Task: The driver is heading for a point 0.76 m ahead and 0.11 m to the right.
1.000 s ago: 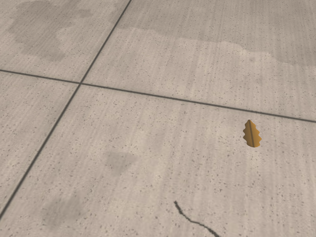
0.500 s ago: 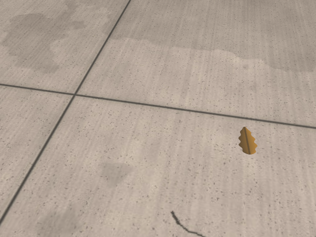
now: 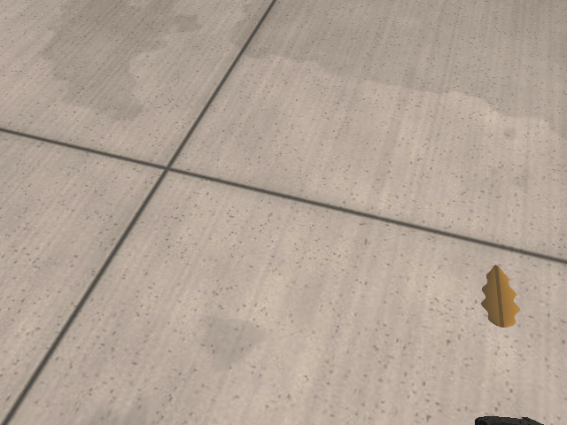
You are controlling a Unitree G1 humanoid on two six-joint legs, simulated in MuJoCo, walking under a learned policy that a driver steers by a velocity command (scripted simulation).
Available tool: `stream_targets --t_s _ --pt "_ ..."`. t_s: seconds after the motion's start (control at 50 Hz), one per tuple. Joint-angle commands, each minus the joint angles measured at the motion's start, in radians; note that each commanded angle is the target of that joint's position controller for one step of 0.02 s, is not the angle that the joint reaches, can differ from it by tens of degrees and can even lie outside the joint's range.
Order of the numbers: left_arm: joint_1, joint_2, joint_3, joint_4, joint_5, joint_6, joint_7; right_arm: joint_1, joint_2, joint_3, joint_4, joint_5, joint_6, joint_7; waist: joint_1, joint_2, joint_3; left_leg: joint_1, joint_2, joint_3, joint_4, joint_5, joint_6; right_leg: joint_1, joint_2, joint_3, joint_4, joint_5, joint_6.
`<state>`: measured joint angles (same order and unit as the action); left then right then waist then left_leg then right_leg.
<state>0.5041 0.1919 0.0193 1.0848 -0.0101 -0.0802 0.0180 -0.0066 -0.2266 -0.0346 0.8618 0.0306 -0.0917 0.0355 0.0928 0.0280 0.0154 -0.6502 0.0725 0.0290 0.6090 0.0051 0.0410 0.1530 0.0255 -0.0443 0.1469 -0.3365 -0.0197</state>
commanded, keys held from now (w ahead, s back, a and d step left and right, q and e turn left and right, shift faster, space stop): w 0.90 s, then no key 0.10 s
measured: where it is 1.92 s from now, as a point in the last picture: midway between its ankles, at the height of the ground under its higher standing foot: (332, 313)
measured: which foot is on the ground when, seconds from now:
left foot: up 0.00-0.06, down 0.08-0.64, up 0.66-1.00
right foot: down 0.00-0.10, up 0.12-0.62, down 0.64-1.00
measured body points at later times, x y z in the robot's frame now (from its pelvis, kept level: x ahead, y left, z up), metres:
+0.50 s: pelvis +0.29 +0.04 +0.01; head +0.31 +0.04 +0.46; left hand +0.47 +0.28 -0.10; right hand +0.26 -0.22 -0.13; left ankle +0.21 +0.13 -0.73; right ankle +0.49 -0.13 -0.68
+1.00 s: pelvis +0.57 -0.02 +0.02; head +0.60 -0.03 +0.47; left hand +0.57 +0.24 -0.12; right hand +0.74 -0.28 -0.10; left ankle +0.75 +0.16 -0.67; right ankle +0.53 -0.10 -0.73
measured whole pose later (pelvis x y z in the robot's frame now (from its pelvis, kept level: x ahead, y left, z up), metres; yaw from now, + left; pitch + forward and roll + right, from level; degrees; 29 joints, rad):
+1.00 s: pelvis +0.57 -0.02 +0.02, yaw +0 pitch +2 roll -1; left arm 0.35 0.22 0.05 0.98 0.01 -0.09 0.00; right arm 0.08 -0.26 -0.06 0.90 0.00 -0.08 0.00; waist 0.05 0.04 0.01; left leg -0.68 0.13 -0.04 0.72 0.02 0.01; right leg -0.06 0.07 -0.07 0.21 -0.19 -0.06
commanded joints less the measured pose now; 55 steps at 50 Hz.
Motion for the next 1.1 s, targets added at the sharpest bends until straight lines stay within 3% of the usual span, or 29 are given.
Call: stream_targets --t_s 0.02,0.04,0.06,0.08,0.1,0.12,0.14,0.16,0.18,0.22,0.28,0.34,0.42,0.54,0.6,0.64,0.66,0.68,0.7,0.72,0.74,0.76,0.78,0.82,0.86,0.92,0.98,1.06,1.1 --pt "0.017 0.181 0.040 -0.029 -0.005 0.002 0.007 -0.081 -0.085 -0.017 -0.086 0.001 -0.022 0.015 -0.073 -0.120 0.112 0.060 -0.032 0.010 -0.064 -0.024 0.041 -0.071 -0.285 0.084 0.029 0.579 -0.130" --pt "0.004 0.196 0.046 -0.035 0.000 0.007 0.006 -0.022 -0.112 -0.030 -0.074 0.001 -0.023 0.014 -0.111 -0.144 0.055 0.157 -0.064 0.030 -0.055 -0.053 0.058 -0.050 -0.286 0.072 0.112 0.771 -0.119" --pt "-0.014 0.198 0.047 -0.041 0.007 0.016 0.005 0.116 -0.149 -0.052 -0.036 0.002 -0.022 0.010 -0.185 -0.156 -0.033 0.331 -0.102 0.054 -0.046 -0.075 0.082 -0.066 -0.261 0.045 0.278 0.934 -0.101" --pt "-0.030 0.187 0.041 -0.056 0.013 0.021 0.003 0.295 -0.195 -0.076 0.017 0.005 -0.016 0.002 -0.267 -0.148 -0.139 0.591 -0.080 0.022 -0.037 -0.078 0.115 -0.193 -0.216 0.019 0.508 0.905 -0.068" --pt "0.054 0.090 0.014 -0.081 0.021 0.012 -0.007 0.451 -0.292 -0.099 0.049 -0.022 -0.012 -0.007 -0.250 0.047 -0.308 0.984 0.179 -0.361 -0.056 -0.222 0.237 -0.552 -0.095 -0.008 0.903 0.515 -0.018" --pt "0.096 0.011 -0.010 -0.067 0.000 -0.019 -0.016 0.479 -0.272 -0.088 0.062 -0.023 -0.008 -0.003 -0.220 0.235 -0.453 1.106 0.340 -0.820 -0.293 -0.404 0.333 -0.748 0.049 0.108 1.184 -0.186 0.006" --pt "-0.003 0.110 0.017 -0.098 -0.029 -0.047 -0.020 0.391 -0.200 -0.064 0.058 -0.015 -0.014 0.001 -0.214 0.173 -0.310 0.993 0.295 -0.764 -0.344 -0.443 0.271 -0.853 -0.015 0.190 1.277 -0.172 -0.024" --pt "-0.105 0.154 0.027 -0.134 -0.047 -0.059 -0.018 0.294 -0.153 -0.050 0.038 -0.015 -0.017 0.000 -0.187 0.110 -0.172 0.826 0.266 -0.589 -0.351 -0.357 0.229 -0.881 -0.068 0.150 1.270 -0.097 -0.042" --pt "-0.151 0.155 0.031 -0.144 -0.036 -0.060 -0.009 0.211 -0.127 -0.040 0.027 -0.024 -0.025 0.005 -0.147 0.008 -0.095 0.649 0.231 -0.455 -0.379 -0.221 0.208 -0.831 -0.121 0.132 1.202 -0.005 -0.045" --pt "-0.117 0.127 0.043 -0.136 -0.015 -0.030 0.001 0.159 -0.081 -0.027 0.035 -0.039 -0.035 0.013 -0.077 0.029 -0.058 0.470 0.161 -0.303 -0.428 -0.128 0.184 -0.704 -0.176 0.136 1.101 0.065 -0.049" --pt "-0.134 0.103 0.047 -0.149 -0.011 -0.001 0.004 0.206 -0.103 -0.030 0.068 -0.034 -0.038 0.003 -0.055 0.036 -0.002 0.389 0.138 -0.215 -0.496 -0.092 0.208 -0.717 -0.193 0.113 0.999 0.103 -0.031" --pt "-0.277 0.124 0.055 -0.201 0.003 0.000 0.005 0.269 -0.141 -0.037 0.086 -0.034 -0.033 -0.022 -0.084 0.009 0.040 0.437 0.140 -0.187 -0.524 -0.065 0.211 -0.849 -0.202 0.106 0.828 0.257 0.002" --pt "-0.428 0.102 0.047 -0.243 0.001 -0.013 -0.011 0.339 -0.156 -0.036 0.100 -0.024 -0.021 -0.039 -0.130 0.014 0.052 0.487 0.103 -0.106 -0.523 -0.025 0.169 -0.829 -0.158 0.062 0.561 0.451 0.010" --pt "-0.590 0.105 0.034 -0.307 -0.012 -0.025 -0.046 0.447 -0.171 -0.044 0.146 -0.013 0.005 -0.045 -0.176 0.017 0.086 0.688 0.170 -0.103 -0.446 0.011 0.157 -0.859 -0.119 0.047 0.392 0.387 -0.013" --pt "-0.527 0.148 0.048 -0.308 -0.014 -0.034 -0.058 0.419 -0.193 -0.054 0.142 -0.013 0.020 -0.049 -0.117 0.052 0.035 0.751 0.192 -0.100 -0.336 0.251 0.128 -0.731 -0.077 0.019 0.353 0.273 -0.055" --pt "-0.242 0.232 0.092 -0.226 -0.010 -0.035 -0.049 0.381 -0.170 -0.043 0.124 -0.019 0.029 -0.048 0.022 0.047 -0.145 0.645 0.107 -0.029 -0.005 0.463 0.079 -0.316 -0.042 -0.005 0.351 0.293 -0.112" --pt "-0.056 0.317 0.112 -0.192 0.003 -0.029 -0.037 0.402 -0.130 -0.025 0.096 -0.042 0.025 -0.048 0.062 -0.104 -0.308 0.413 0.032 0.021 0.343 0.118 0.041 0.000 -0.262 0.261 0.368 0.292 -0.182" --pt "-0.035 0.346 0.113 -0.173 0.009 -0.027 -0.048 0.531 0.006 0.011 0.104 -0.025 -0.001 -0.033 -0.019 -0.358 -0.418 0.039 -0.150 -0.060 0.633 -0.563 -0.006 0.278 -0.444 0.752 0.208 0.090 -0.337" --pt "-0.072 0.242 0.086 -0.184 0.000 -0.030 -0.049 0.446 -0.121 -0.016 0.107 0.002 -0.025 -0.030 0.013 -0.227 -0.340 -0.072 -0.086 -0.166 0.736 -0.568 0.016 0.225 -0.403 0.737 0.157 0.002 -0.287" --pt "-0.163 0.199 0.073 -0.204 -0.001 -0.031 -0.045 0.345 -0.165 -0.028 0.075 0.019 -0.039 -0.027 0.000 -0.174 -0.201 -0.118 -0.036 -0.138 0.730 -0.470 0.033 0.086 -0.371 0.572 0.144 0.072 -0.241" --pt "-0.244 0.181 0.064 -0.222 0.005 -0.032 -0.046 0.298 -0.158 -0.028 0.068 0.013 -0.040 -0.035 -0.034 -0.076 -0.133 -0.070 0.018 -0.113 0.683 -0.374 0.030 -0.066 -0.336 0.457 0.116 0.194 -0.221" --pt "-0.286 0.154 0.057 -0.226 0.012 -0.033 -0.049 0.277 -0.149 -0.036 0.067 -0.003 -0.033 -0.041 -0.061 -0.054 -0.079 -0.028 0.046 -0.105 0.623 -0.321 0.024 -0.181 -0.298 0.370 0.086 0.276 -0.211" --pt "-0.295 0.135 0.050 -0.221 0.022 -0.035 -0.052 0.300 -0.130 -0.038 0.069 -0.008 -0.020 -0.040 -0.093 -0.080 -0.072 0.032 0.070 -0.111 0.588 -0.285 0.022 -0.243 -0.274 0.317 0.057 0.307 -0.203" --pt "-0.271 0.141 0.052 -0.201 0.016 -0.040 -0.051 0.323 -0.090 -0.036 0.073 -0.009 0.003 -0.043 -0.113 -0.089 -0.050 0.059 0.080 -0.098 0.530 -0.265 0.009 -0.299 -0.254 0.255 0.013 0.353 -0.215" --pt "-0.241 0.174 0.060 -0.186 0.015 -0.041 -0.041 0.268 -0.089 -0.038 0.051 -0.017 0.014 -0.046 -0.113 -0.077 -0.015 0.001 0.089 -0.089 0.451 -0.202 -0.011 -0.312 -0.254 0.214 -0.016 0.396 -0.224" --pt "-0.206 0.183 0.060 -0.171 0.014 -0.030 -0.023 0.158 -0.087 -0.039 0.013 -0.027 0.013 -0.044 -0.093 -0.072 0.021 -0.056 0.079 -0.074 0.267 -0.052 -0.035 -0.295 -0.232 0.148 -0.022 0.498 -0.205" --pt "-0.178 0.186 0.055 -0.156 0.014 -0.018 -0.013 0.068 -0.054 -0.025 -0.009 -0.030 0.004 -0.034 -0.068 -0.085 0.021 0.078 0.015 -0.012 0.048 0.093 -0.036 -0.333 -0.169 0.033 0.021 0.690 -0.157" --pt "-0.141 0.188 0.054 -0.121 0.007 0.002 -0.006 0.010 -0.071 -0.022 -0.027 -0.027 0.002 -0.019 -0.052 -0.110 0.002 0.128 -0.023 -0.024 -0.065 0.109 -0.013 -0.224 -0.207 0.049 0.103 0.709 -0.143" --pt "-0.169 0.199 0.059 -0.116 0.002 0.012 0.000 0.049 -0.111 -0.034 -0.021 -0.033 -0.005 -0.012 -0.089 -0.123 -0.025 0.175 -0.033 -0.040 -0.108 0.049 0.016 -0.165 -0.232 0.079 0.180 0.723 -0.123"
